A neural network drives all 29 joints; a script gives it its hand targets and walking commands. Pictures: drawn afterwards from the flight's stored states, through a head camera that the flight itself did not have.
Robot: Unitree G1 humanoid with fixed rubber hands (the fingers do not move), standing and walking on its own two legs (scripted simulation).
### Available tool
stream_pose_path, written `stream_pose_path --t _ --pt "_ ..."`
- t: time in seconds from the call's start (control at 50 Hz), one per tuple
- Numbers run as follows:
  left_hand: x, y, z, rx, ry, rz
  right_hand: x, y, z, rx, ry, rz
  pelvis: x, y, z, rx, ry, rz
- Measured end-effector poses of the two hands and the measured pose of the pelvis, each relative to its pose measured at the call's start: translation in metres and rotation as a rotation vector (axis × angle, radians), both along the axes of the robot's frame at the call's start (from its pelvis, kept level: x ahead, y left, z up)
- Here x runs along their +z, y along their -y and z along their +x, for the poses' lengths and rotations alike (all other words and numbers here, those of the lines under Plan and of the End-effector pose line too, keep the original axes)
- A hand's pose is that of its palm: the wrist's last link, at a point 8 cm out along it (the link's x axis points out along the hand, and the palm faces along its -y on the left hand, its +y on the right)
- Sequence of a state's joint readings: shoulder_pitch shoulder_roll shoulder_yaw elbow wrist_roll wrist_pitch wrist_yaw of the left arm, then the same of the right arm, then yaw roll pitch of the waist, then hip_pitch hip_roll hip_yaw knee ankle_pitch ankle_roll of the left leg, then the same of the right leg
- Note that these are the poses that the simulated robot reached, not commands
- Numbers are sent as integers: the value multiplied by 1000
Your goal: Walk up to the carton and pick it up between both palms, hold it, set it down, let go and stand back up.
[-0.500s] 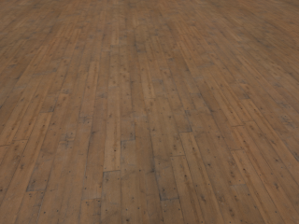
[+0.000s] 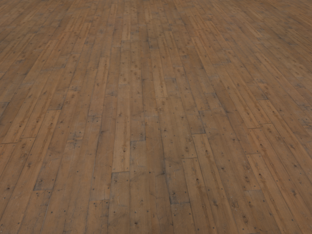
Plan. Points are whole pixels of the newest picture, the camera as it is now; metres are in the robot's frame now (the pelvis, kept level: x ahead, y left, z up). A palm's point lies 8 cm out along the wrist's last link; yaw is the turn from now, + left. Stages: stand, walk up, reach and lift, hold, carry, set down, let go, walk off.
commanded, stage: walk up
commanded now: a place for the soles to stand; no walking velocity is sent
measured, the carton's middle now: out of the picture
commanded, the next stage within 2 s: none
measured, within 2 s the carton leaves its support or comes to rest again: neither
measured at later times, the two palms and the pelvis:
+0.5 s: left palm out of the picture -0.02 +0.37 -0.12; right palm out of the picture +0.05 -0.16 -0.13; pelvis -0.08 +0.08 +0.00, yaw +19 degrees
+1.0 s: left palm out of the picture -0.28 +0.37 -0.10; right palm out of the picture +0.04 -0.08 -0.13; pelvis -0.19 +0.09 -0.01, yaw +44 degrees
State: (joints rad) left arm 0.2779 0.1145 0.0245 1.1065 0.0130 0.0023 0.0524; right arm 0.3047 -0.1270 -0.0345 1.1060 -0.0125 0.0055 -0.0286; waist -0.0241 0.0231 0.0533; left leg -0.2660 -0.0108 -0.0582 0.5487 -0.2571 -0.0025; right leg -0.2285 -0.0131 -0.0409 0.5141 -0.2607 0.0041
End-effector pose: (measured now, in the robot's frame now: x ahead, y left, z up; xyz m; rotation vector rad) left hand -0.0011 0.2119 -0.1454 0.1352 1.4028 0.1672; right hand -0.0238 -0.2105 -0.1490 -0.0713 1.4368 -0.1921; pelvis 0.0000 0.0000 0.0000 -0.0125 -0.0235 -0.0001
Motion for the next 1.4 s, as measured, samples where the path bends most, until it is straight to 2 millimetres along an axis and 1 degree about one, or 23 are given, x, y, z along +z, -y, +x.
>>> stream_pose_path --t 0.06,0.12,0.2,0.26,0.32,0.36,0.42,0.46,0.5,0.6,0.64,0.7,0.78,0.84,0.9,0.94,1.0,1.08,1.12,1.16,1.22,1.3,1.4 --pt "2 -27 15 35 98 69 -1 24 18 80 12 -70 -6 -6 -13 49 1 -13" --pt "11 -61 23 66 173 136 9 42 45 153 52 -148 -5 -16 -23 81 2 -2" --pt "17 -107 31 60 245 199 27 44 81 211 163 -202 -6 -34 -36 129 -5 2" --pt "11 -138 38 48 305 211 31 29 99 254 238 -215 -17 -53 -46 172 -1 -14" --pt "1 -165 41 39 339 205 29 2 99 268 283 -198 -28 -69 -56 191 16 31" --pt "2 -171 37 65 349 190 29 -19 89 275 276 -159 -25 -72 -60 214 14 31" --pt "15 -165 21 125 363 161 31 -41 73 315 215 -109 -11 -75 -65 285 -13 -1" --pt "24 -160 3 150 363 153 29 -50 70 373 188 -88 -5 -77 -71 315 -26 -9" --pt "30 -157 -20 167 349 165 22 -55 74 420 194 -64 -5 -80 -78 336 -29 -4" --pt "38 -148 -87 257 291 235 -2 -67 98 506 256 4 -13 -79 -97 397 8 -2" --pt "46 -145 -116 310 270 261 -2 -75 105 554 273 19 -10 -78 -103 445 18 -7" --pt "61 -146 -153 400 263 307 9 -84 107 642 261 32 1 -75 -111 505 18 34" --pt "72 -149 -182 465 309 349 21 -83 110 719 264 24 7 -74 -125 565 9 56" --pt "69 -149 -200 483 324 351 20 -80 105 748 246 5 4 -77 -141 615 10 42" --pt "62 -149 -222 491 325 341 17 -88 91 778 215 -2 0 -82 -158 665 13 21" --pt "56 -152 -241 503 325 335 15 -100 79 810 193 1 -3 -86 -171 706 19 3" --pt "44 -161 -277 546 328 328 15 -126 59 881 170 5 -8 -94 -193 771 30 -24" --pt "18 -180 -340 623 306 321 20 -170 39 968 210 -4 -20 -110 -224 842 46 -49" --pt "3 -188 -372 658 272 299 27 -186 26 958 250 -15 -23 -118 -236 862 56 -15" --pt "-3 -189 -396 710 253 255 37 -194 10 942 255 -36 -17 -127 -244 909 54 -24" --pt "4 -184 -418 805 268 219 58 -201 -7 985 203 -101 0 -139 -253 996 41 -58" --pt "14 -173 -450 871 256 212 73 -219 -6 1083 187 -148 11 -154 -271 1065 28 -67" --pt "16 -157 -499 979 165 218 69 -269 2 1196 214 -112 10 -175 -283 1162 11 -44"
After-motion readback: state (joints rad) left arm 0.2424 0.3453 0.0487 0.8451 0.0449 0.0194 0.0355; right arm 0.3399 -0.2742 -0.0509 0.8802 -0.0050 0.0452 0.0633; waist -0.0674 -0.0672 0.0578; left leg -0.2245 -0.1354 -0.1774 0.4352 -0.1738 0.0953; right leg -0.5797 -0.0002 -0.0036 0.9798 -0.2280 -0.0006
